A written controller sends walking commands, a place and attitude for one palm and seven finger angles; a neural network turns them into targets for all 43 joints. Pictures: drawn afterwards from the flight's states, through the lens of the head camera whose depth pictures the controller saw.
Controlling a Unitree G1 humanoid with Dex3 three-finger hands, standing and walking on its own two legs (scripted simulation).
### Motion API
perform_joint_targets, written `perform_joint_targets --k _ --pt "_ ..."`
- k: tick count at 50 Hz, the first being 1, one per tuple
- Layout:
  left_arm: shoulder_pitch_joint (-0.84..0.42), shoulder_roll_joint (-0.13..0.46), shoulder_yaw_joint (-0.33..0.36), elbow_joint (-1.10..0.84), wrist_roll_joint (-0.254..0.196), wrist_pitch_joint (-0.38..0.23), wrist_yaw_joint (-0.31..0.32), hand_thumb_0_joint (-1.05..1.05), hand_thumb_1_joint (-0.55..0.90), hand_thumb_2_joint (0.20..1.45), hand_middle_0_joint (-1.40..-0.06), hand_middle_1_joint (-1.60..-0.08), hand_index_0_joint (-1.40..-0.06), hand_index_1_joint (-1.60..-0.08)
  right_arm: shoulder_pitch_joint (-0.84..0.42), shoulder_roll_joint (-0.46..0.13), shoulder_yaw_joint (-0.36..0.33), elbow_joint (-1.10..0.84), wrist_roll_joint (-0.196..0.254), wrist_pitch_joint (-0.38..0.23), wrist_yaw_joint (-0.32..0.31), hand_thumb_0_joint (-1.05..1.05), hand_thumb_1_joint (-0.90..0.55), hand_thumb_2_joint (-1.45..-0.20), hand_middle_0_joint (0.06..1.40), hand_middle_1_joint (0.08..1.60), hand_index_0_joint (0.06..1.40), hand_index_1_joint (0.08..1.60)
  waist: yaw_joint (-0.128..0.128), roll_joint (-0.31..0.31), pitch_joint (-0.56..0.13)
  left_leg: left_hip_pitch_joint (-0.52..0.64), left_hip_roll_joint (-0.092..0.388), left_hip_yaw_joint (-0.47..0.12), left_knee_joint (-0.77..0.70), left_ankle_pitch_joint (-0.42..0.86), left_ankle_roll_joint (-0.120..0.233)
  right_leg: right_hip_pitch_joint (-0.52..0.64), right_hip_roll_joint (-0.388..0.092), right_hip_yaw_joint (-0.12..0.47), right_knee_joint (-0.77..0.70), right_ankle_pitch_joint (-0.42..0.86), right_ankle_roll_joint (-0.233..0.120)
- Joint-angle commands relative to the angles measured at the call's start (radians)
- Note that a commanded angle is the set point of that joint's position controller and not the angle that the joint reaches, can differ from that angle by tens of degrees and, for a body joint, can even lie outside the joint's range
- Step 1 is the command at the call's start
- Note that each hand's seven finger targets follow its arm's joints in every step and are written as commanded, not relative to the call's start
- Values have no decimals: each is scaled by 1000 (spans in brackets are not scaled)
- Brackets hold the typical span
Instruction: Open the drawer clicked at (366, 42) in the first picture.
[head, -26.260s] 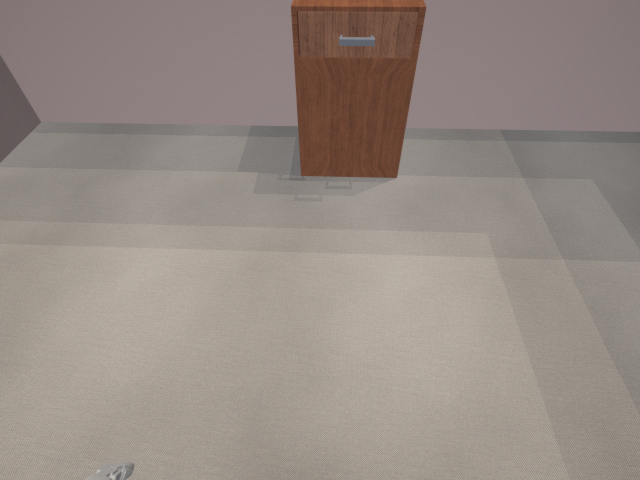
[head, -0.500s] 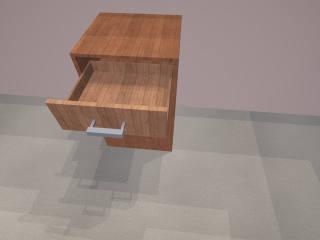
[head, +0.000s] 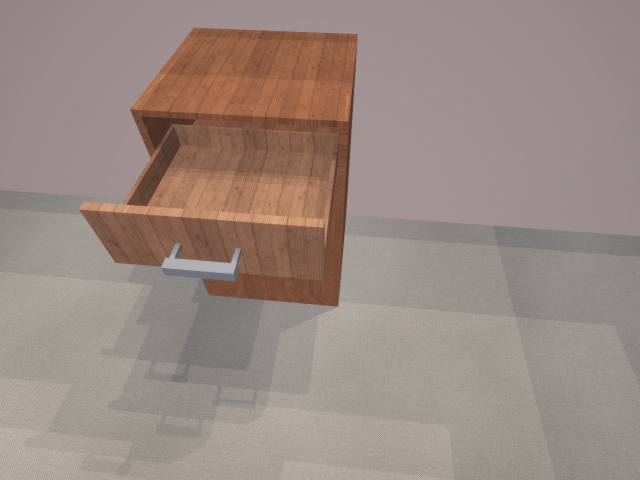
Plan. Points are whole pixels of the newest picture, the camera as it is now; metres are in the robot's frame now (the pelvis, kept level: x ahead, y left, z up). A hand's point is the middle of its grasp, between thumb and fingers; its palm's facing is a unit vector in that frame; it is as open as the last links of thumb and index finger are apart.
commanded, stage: look to check the result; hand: left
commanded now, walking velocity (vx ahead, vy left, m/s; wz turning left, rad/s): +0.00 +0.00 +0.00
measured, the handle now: (203, 260) +0.49 +0.25 -0.10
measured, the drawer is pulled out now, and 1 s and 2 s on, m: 0.29 0.29 0.29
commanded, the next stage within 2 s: stand and wait in 0.46 s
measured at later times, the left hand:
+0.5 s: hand out of the picture -0.01 +0.14 -0.17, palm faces +0.05 -0.98 -0.19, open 7.4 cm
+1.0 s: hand out of the picture +0.00 +0.14 -0.17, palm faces +0.05 -0.98 -0.18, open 7.3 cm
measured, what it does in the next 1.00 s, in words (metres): stands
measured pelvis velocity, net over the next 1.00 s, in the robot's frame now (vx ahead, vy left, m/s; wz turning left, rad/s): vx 0.02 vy -0.01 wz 0.01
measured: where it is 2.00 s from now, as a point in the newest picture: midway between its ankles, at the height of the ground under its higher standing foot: outside the picture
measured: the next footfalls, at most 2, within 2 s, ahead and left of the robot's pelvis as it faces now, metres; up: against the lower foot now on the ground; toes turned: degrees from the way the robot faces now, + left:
none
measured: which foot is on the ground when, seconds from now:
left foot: down 0.00-1.00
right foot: down 0.00-1.00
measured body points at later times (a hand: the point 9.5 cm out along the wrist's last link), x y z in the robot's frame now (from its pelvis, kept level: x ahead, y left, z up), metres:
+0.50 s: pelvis +0.01 -0.01 +0.00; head +0.04 -0.03 +0.45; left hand -0.01 +0.20 -0.16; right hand -0.03 -0.20 -0.17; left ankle -0.02 +0.11 -0.74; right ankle +0.03 -0.09 -0.74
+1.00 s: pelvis +0.02 -0.01 +0.00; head +0.04 -0.02 +0.45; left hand +0.00 +0.20 -0.16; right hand -0.01 -0.21 -0.17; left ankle -0.02 +0.11 -0.74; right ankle +0.03 -0.09 -0.74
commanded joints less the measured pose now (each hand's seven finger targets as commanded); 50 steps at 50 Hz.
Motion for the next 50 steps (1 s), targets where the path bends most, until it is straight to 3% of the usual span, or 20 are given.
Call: perform_joint_targets --k 1,12,18,19,25,31,41,50 --pt "77 92 19 -11 -1 -4 4 0 900 900 -200 -300 -200 -300 112 -53 -6 3 5 -4 -1 0 -900 -900 200 300 200 300 -1 -11 35 -76 88 -83 -92 80 35 34 -110 131 -87 29 -19" --pt "81 89 21 -5 -2 -6 6 0 900 900 -200 -300 -200 -300 110 -51 -9 7 5 3 -1 0 -900 -900 200 300 200 300 -2 -8 46 -66 82 -72 -80 66 30 18 -109 136 -112 -13 -20" --pt "78 90 22 -5 -3 -6 7 0 900 900 -200 -300 -200 -300 111 -48 -8 11 4 1 -3 0 -900 -900 200 300 200 300 0 2 36 -63 87 -70 -82 90 29 37 -109 130 -103 33 -20" --pt "74 92 24 -4 -3 -6 6 0 900 900 -200 -300 -200 -300 116 -47 -8 11 4 1 -3 0 -900 -900 200 300 200 300 -1 -21 29 -65 88 -72 -84 92 29 48 -108 128 -101 39 -19" --pt "76 92 24 -4 -3 -6 7 0 900 900 -200 -300 -200 -300 112 -48 -9 14 3 3 -3 0 -900 -900 200 300 200 300 1 -30 37 -69 82 -66 -79 88 27 50 -110 132 -113 31 -16" --pt "73 92 25 -5 -4 -7 7 0 900 900 -200 -300 -200 -300 107 -50 -9 15 4 1 -5 0 -900 -900 200 300 200 300 -1 -4 21 -57 86 -66 -80 104 24 62 -110 130 -107 66 -18" --pt "75 96 25 -4 -4 -9 8 0 900 900 -200 -300 -200 -300 104 -51 -11 15 5 0 -7 0 -900 -900 200 300 200 300 0 -12 16 -49 87 -63 -82 124 21 80 -112 122 -100 131 -14" --pt "76 100 25 -4 -3 -8 6 0 900 900 -200 -300 -200 -300 100 -50 -12 17 5 3 -6 0 -900 -900 200 300 200 300 0 -14 32 -47 85 -62 -83 100 23 61 -110 128 -118 71 -11"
